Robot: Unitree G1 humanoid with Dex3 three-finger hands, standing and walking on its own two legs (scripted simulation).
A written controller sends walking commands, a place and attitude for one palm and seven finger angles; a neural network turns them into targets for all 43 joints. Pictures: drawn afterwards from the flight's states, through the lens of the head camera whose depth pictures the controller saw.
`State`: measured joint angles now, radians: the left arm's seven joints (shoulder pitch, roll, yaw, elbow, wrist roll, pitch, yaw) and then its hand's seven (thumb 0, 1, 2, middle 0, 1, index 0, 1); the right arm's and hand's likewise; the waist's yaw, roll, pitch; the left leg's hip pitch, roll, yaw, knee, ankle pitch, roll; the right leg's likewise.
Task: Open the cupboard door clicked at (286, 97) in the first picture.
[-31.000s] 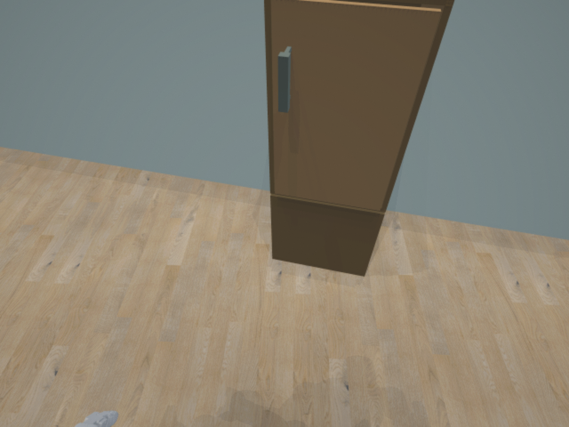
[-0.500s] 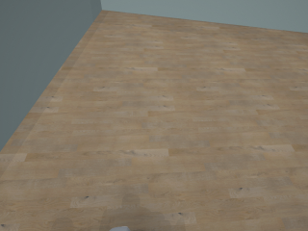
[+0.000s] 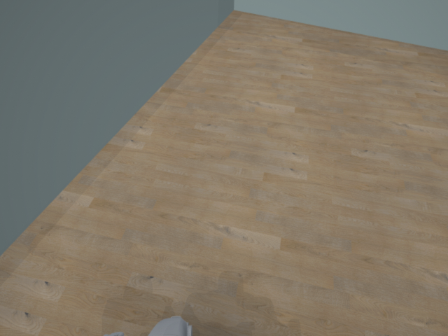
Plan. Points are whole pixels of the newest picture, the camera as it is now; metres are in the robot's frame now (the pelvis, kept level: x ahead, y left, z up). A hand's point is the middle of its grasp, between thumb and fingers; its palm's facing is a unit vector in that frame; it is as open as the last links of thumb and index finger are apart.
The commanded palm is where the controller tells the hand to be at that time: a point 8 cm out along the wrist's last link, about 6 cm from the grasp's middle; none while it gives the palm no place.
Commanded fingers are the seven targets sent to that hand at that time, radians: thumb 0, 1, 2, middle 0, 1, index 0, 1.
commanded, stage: turn to face it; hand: left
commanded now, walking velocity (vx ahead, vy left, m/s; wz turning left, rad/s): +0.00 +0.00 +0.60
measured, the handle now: out of the picture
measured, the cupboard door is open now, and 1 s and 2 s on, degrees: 47 47 47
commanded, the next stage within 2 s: none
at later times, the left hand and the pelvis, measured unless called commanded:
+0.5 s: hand out of the picture +0.06 +0.22 -0.16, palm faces +0.29 -0.92 -0.27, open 7.4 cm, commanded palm none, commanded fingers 0.00 0.90 0.90 -0.20 -0.30 -0.20 -0.30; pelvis +0.03 -0.01 -0.01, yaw +17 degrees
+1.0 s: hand out of the picture -0.03 +0.20 -0.19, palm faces +0.58 -0.78 -0.23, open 7.4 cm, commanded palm none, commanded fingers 0.00 0.90 0.90 -0.20 -0.30 -0.20 -0.30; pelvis +0.04 -0.01 -0.01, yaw +35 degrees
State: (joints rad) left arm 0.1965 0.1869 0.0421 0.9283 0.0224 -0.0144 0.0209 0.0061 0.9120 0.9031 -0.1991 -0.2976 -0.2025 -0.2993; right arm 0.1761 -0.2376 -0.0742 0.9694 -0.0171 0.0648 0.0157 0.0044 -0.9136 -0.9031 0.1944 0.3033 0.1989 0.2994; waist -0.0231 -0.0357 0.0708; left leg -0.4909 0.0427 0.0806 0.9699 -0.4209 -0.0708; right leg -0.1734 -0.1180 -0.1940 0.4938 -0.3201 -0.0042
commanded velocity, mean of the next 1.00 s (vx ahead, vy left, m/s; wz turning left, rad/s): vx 0.00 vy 0.00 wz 0.60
